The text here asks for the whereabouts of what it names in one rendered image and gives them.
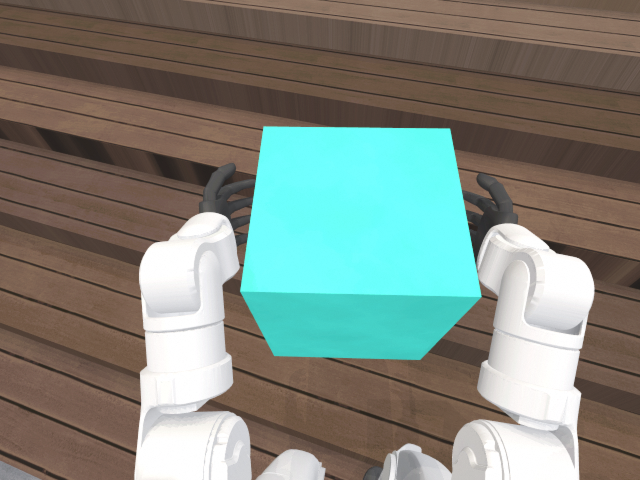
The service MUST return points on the robot right hand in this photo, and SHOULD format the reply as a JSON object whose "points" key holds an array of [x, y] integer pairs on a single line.
{"points": [[501, 213]]}

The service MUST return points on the robot thigh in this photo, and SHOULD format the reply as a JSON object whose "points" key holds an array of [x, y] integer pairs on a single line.
{"points": [[294, 464], [413, 465]]}

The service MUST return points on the robot left forearm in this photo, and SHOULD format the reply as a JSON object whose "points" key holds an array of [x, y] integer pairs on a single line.
{"points": [[182, 305]]}

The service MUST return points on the robot right upper arm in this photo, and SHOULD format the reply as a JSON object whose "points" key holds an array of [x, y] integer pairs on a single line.
{"points": [[490, 450]]}

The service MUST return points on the robot right forearm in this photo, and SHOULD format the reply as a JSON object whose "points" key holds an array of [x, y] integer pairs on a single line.
{"points": [[543, 303]]}

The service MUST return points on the left robot thigh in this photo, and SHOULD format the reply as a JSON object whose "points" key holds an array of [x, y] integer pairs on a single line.
{"points": [[294, 464]]}

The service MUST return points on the robot left upper arm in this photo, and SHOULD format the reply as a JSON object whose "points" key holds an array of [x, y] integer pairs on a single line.
{"points": [[211, 445]]}

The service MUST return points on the robot left hand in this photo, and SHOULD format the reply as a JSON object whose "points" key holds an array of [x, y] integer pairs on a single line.
{"points": [[215, 198]]}

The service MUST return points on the carton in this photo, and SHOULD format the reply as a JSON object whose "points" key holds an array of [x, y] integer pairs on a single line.
{"points": [[358, 244]]}

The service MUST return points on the right robot thigh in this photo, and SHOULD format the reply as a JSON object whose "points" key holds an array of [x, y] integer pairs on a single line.
{"points": [[413, 465]]}

